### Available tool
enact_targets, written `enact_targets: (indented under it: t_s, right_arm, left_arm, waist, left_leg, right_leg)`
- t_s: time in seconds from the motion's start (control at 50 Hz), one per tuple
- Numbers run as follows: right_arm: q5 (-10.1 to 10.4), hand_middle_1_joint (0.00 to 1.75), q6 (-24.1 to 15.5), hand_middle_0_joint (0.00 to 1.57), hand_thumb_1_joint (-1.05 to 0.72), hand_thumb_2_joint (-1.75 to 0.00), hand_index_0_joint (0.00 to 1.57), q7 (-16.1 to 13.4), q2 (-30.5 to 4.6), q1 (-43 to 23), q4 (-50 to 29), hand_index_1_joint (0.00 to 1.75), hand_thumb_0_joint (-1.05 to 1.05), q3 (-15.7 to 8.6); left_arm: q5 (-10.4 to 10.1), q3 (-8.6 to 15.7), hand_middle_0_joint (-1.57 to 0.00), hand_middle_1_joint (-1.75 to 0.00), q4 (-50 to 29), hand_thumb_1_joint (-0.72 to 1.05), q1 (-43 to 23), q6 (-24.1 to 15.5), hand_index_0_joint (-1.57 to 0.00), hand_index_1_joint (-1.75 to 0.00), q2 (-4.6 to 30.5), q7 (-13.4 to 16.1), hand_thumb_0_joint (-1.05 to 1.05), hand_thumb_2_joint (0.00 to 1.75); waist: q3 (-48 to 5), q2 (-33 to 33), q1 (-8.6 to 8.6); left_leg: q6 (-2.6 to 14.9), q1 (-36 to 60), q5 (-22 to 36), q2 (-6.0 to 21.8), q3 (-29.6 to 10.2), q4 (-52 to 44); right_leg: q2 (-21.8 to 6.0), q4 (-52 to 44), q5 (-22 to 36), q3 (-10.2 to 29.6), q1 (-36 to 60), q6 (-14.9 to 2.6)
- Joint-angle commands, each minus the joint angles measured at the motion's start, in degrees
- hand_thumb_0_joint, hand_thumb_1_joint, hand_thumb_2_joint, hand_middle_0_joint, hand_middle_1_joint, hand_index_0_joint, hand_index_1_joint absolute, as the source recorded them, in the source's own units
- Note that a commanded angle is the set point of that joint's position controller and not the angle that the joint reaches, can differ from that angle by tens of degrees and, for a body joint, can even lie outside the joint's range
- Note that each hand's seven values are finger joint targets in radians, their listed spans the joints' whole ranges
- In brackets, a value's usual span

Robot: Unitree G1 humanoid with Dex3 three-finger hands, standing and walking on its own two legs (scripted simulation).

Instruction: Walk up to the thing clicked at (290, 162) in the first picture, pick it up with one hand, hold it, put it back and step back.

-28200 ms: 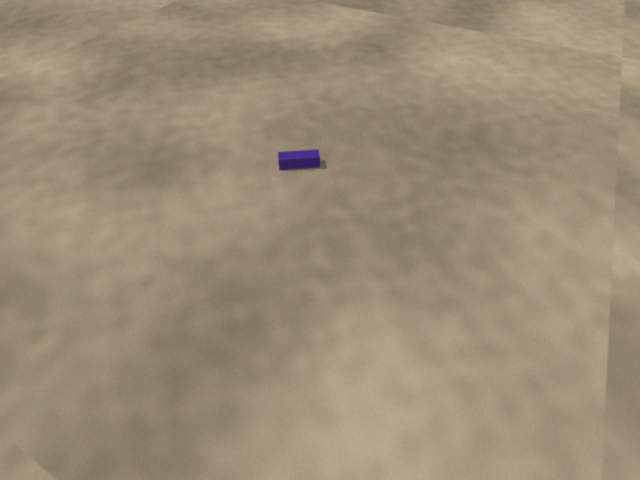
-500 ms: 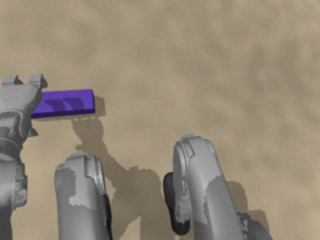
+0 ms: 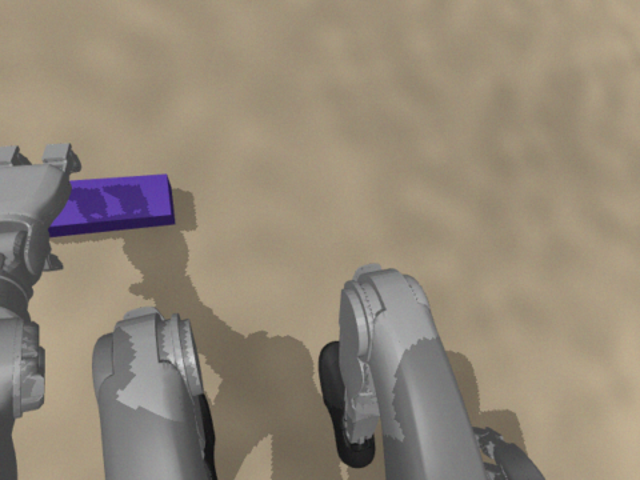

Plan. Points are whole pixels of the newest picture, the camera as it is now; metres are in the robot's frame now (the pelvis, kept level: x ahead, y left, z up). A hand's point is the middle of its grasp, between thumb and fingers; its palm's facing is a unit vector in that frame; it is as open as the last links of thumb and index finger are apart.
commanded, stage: rise first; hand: left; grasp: from above
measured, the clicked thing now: (101, 206) +0.50 +0.24 -0.29
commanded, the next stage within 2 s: approach in 1.54 s
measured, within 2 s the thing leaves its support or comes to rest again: neither
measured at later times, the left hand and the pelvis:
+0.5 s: hand (46, 214) +0.46 +0.28 -0.19, palm faces -0.46 -0.04 -0.89, open 14.1 cm; pelvis +0.00 +0.00 -0.01, yaw -1 degrees
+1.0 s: hand (39, 214) +0.46 +0.28 -0.17, palm faces -0.47 -0.03 -0.88, open 14.0 cm; pelvis +0.00 +0.00 +0.00, yaw -1 degrees
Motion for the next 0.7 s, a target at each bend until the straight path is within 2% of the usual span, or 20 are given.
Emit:
enact_targets:
  t_s: [0.0, 0.02, 0.04, 0.08, 0.12, 0.14, 0.2, 0.26, 0.28, 0.34, 0.38, 0.42, 0.48, 0.5, 0.56, 0.58, 0.62, 0.64, 0.66, 0.68]
  right_arm:
    - [0.0, 0.3, -0.7, 0.2, -0.9, -0.9, 0.2, -0.8, -14.5, 11.9, -0.2, 0.3, 0.0, -3.9]
    - [0.0, 0.3, -0.7, 0.2, -0.9, -0.9, 0.2, -0.8, -14.7, 12.1, 0.0, 0.3, 0.0, -3.8]
    - [0.0, 0.3, -0.8, 0.2, -0.9, -0.9, 0.2, -0.8, -14.8, 11.9, -0.1, 0.3, 0.0, -3.7]
    - [0.1, 0.3, -0.8, 0.2, -0.9, -0.9, 0.2, -0.8, -14.9, 11.8, -0.4, 0.3, 0.0, -3.6]
    - [-0.1, 0.3, -0.9, 0.2, -0.9, -0.9, 0.2, -0.7, -14.9, 11.7, -0.3, 0.3, 0.0, -3.5]
    - [-0.2, 0.3, -1.0, 0.2, -0.9, -0.9, 0.2, -0.5, -15.0, 11.7, -0.5, 0.3, 0.0, -3.2]
    - [-0.3, 0.3, -1.1, 0.2, -0.9, -0.9, 0.2, -0.6, -15.1, 12.0, -0.5, 0.3, 0.0, -3.1]
    - [-0.7, 0.3, -1.4, 0.2, -0.9, -0.9, 0.2, -0.3, -14.9, 12.0, -0.3, 0.3, 0.0, -2.7]
    - [-0.6, 0.3, -1.5, 0.2, -0.9, -0.9, 0.2, -0.3, -15.2, 12.2, -0.4, 0.3, 0.0, -2.6]
    - [-0.6, 0.3, -1.4, 0.2, -0.9, -0.9, 0.2, -0.2, -15.2, 12.3, -0.5, 0.3, 0.0, -2.4]
    - [-0.6, 0.3, -1.3, 0.2, -0.9, -0.9, 0.2, -0.1, -15.1, 12.8, -0.5, 0.3, 0.0, -2.4]
    - [-0.5, 0.3, -1.1, 0.2, -0.9, -0.9, 0.2, -0.1, -15.4, 12.6, -0.7, 0.3, 0.0, -2.4]
    - [-0.2, 0.3, -0.9, 0.2, -0.9, -0.9, 0.2, 0.0, -15.3, 12.3, -1.0, 0.3, 0.0, -2.7]
    - [-0.4, 0.3, -0.9, 0.2, -0.9, -0.9, 0.2, 0.0, -15.4, 12.6, -0.9, 0.3, 0.0, -2.6]
    - [0.3, 0.3, -0.6, 0.2, -0.9, -0.9, 0.2, -0.2, -15.1, 12.2, -1.0, 0.3, 0.0, -3.0]
    - [0.4, 0.3, -0.6, 0.2, -0.9, -0.9, 0.2, -0.2, -15.2, 12.8, -0.9, 0.3, 0.0, -3.0]
    - [0.5, 0.3, -0.6, 0.2, -0.9, -0.9, 0.2, -0.3, -15.2, 13.1, -0.7, 0.3, 0.0, -3.2]
    - [0.7, 0.3, -0.6, 0.2, -0.9, -0.9, 0.2, -0.2, -14.9, 12.9, -0.9, 0.3, 0.0, -3.1]
    - [0.6, 0.3, -0.5, 0.2, -0.9, -0.9, 0.2, -0.3, -14.9, 13.1, -0.7, 0.3, 0.0, -3.0]
    - [0.8, 0.3, -0.3, 0.2, -0.9, -0.9, 0.2, -0.5, -15.0, 13.1, -0.7, 0.3, 0.0, -3.1]
  left_arm:
    - [-0.8, 1.1, -0.05, -1.04, -6.3, -0.51, -18.0, 0.2, -0.07, -1.02, 12.5, 2.4, 0.0, 0.99]
    - [-0.9, 1.1, -0.07, -0.97, -6.9, -0.59, -18.4, 0.1, -0.04, -1.0, 12.2, 2.4, 0.0, 1.07]
    - [-0.8, 1.3, -0.06, -1.02, -6.1, -0.53, -18.2, 0.3, -0.06, -1.01, 12.7, 2.5, 0.0, 1.02]
    - [-0.7, 1.6, -0.06, -1.02, -6.8, -0.54, -19.0, 0.1, -0.07, -1.01, 14.0, 2.5, 0.0, 1.01]
    - [-0.7, 1.1, -0.06, -1.02, -5.5, -0.54, -18.4, 0.1, -0.06, -1.01, 12.8, 2.5, 0.0, 1.01]
    - [-0.5, 1.1, -0.06, -1.02, -4.3, -0.54, -18.7, 0.0, -0.06, -1.01, 13.3, 2.5, 0.0, 1.02]
    - [-0.5, 2.4, -0.06, -1.01, -5.9, -0.54, -19.4, -0.3, -0.06, -1.01, 15.7, 2.7, 0.0, 1.02]
    - [-0.3, 1.5, -0.06, -1.02, -4.9, -0.54, -19.7, -0.2, -0.06, -1.02, 14.2, 2.6, 0.0, 1.02]
    - [-0.4, 2.1, -0.06, -1.01, -4.8, -0.55, -20.3, -0.3, -0.06, -1.01, 15.6, 2.7, 0.0, 1.02]
    - [-0.4, 2.8, -0.06, -1.01, -6.9, -0.55, -19.1, -0.2, -0.06, -1.02, 16.9, 2.6, 0.0, 1.03]
    - [-0.9, 2.3, -0.06, -1.03, -5.7, -0.54, -18.4, 0.0, -0.06, -1.02, 15.8, 2.3, 0.0, 1.01]
    - [-0.8, 2.9, -0.06, -1.02, -7.1, -0.54, -19.0, 0.0, -0.06, -1.02, 17.4, 2.0, 0.0, 1.02]
    - [-0.9, 2.7, -0.06, -1.03, -7.5, -0.53, -18.0, 0.2, -0.07, -1.03, 17.1, 1.6, 0.0, 1.01]
    - [-1.2, 2.2, -0.06, -1.02, -6.4, -0.54, -17.9, 0.4, -0.06, -1.02, 15.6, 1.3, 0.0, 1.01]
    - [-1.6, 1.9, -0.06, -1.02, -8.5, -0.55, -17.5, 0.1, -0.06, -1.02, 15.7, 0.8, 0.0, 1.02]
    - [-1.5, 1.8, -0.06, -1.02, -8.4, -0.54, -17.9, 0.0, -0.06, -1.02, 15.8, 0.7, 0.0, 1.01]
    - [-1.8, 1.5, -0.06, -1.03, -8.5, -0.53, -18.7, 0.0, -0.07, -1.02, 15.0, 0.4, 0.0, 1.01]
    - [-1.8, 1.2, -0.06, -1.02, -8.2, -0.54, -17.9, -0.1, -0.07, -1.02, 14.8, 0.2, 0.0, 1.01]
    - [-1.7, 1.3, -0.06, -1.03, -9.3, -0.54, -18.7, -0.2, -0.07, -1.03, 15.1, 0.0, 0.0, 1.01]
    - [-1.5, 1.9, -0.07, -1.02, -9.8, -0.54, -18.9, -0.3, -0.06, -1.02, 16.6, 0.1, 0.0, 1.02]
  waist:
    - [-36.8, 16.5, -1.42]
    - [-36.9, 16.5, -1.6]
    - [-36.9, 17.2, -1.56]
    - [-37.7, 18.1, -1.3]
    - [-36.8, 17.5, -1.61]
    - [-35.2, 17.1, -2.49]
    - [-37.4, 17.3, -1.63]
    - [-35.7, 17.5, -2.91]
    - [-35.6, 16.9, -2.93]
    - [-39.0, 18.3, -1.58]
    - [-37.5, 17.1, -2.39]
    - [-39.0, 19.2, -1.79]
    - [-38.4, 20.4, -1.06]
    - [-37.1, 18.5, -2.21]
    - [-38.4, 19.0, -0.74]
    - [-38.1, 18.5, -1.65]
    - [-37.2, 16.8, -2.02]
    - [-36.2, 17.9, -1.88]
    - [-37.8, 17.4, -1.78]
    - [-39.4, 17.2, -0.89]
  left_leg:
    - [1.97, 28.8, 11.2, -1.6, 5.3, -14.3]
    - [1.78, 29.3, 11.4, -1.6, 5.0, -14.6]
    - [1.82, 29.5, 11.3, -1.6, 5.1, -14.5]
    - [1.76, 29.3, 11.4, -1.6, 5.1, -14.3]
    - [1.68, 29.3, 11.0, -1.6, 4.9, -14.5]
    - [1.84, 28.2, 10.1, -1.6, 5.0, -14.1]
    - [1.94, 28.5, 11.0, -1.6, 5.2, -13.4]
    - [1.91, 28.4, 10.5, -1.5, 5.1, -13.4]
    - [1.99, 27.3, 9.8, -1.6, 4.8, -13.3]
    - [2.02, 28.3, 12.1, -1.6, 5.3, -12.9]
    - [2.05, 27.4, 12.2, -1.6, 5.2, -12.9]
    - [1.8, 28.3, 12.7, -1.6, 5.1, -13.1]
    - [1.5, 28.9, 12.3, -1.4, 5.0, -13.9]
    - [1.68, 28.3, 11.4, -1.5, 4.8, -13.8]
    - [1.76, 28.4, 11.1, -1.6, 5.2, -14.2]
    - [1.81, 27.9, 11.3, -1.5, 5.2, -13.7]
    - [1.94, 27.7, 11.1, -1.6, 4.9, -14.1]
    - [1.88, 27.2, 11.1, -1.6, 5.1, -14.2]
    - [1.96, 27.8, 11.7, -1.5, 5.1, -14.0]
    - [1.94, 28.5, 12.3, -1.5, 5.1, -14.0]
  right_leg:
    - [1.9, -12.9, 12.0, -5.4, 18.3, -4.05]
    - [1.9, -12.5, 12.0, -5.8, 18.0, -4.06]
    - [1.9, -12.6, 12.0, -5.7, 18.0, -4.05]
    - [1.9, -12.4, 12.2, -5.6, 18.1, -4.15]
    - [1.9, -12.2, 11.7, -5.8, 17.3, -4.11]
    - [2.0, -12.3, 11.0, -5.9, 17.0, -4.09]
    - [2.0, -12.3, 11.9, -5.7, 18.5, -4.02]
    - [2.2, -12.4, 11.8, -5.9, 18.1, -3.94]
    - [2.1, -12.2, 11.1, -6.1, 17.7, -3.94]
    - [2.2, -12.3, 13.4, -5.6, 20.8, -3.78]
    - [2.2, -12.2, 13.4, -5.8, 20.6, -3.71]
    - [2.2, -11.7, 13.8, -5.9, 20.3, -3.93]
    - [2.3, -11.7, 13.0, -6.1, 19.1, -4.24]
    - [2.2, -11.7, 12.5, -6.3, 18.3, -4.15]
    - [2.3, -12.7, 12.1, -5.7, 19.3, -4.13]
    - [2.2, -12.6, 12.4, -5.8, 19.6, -4.01]
    - [2.1, -12.8, 12.3, -6.0, 19.0, -3.97]
    - [2.1, -12.9, 12.4, -5.7, 19.2, -4.01]
    - [2.2, -13.2, 13.0, -5.7, 20.7, -3.89]
    - [2.3, -13.1, 13.4, -5.7, 21.0, -3.95]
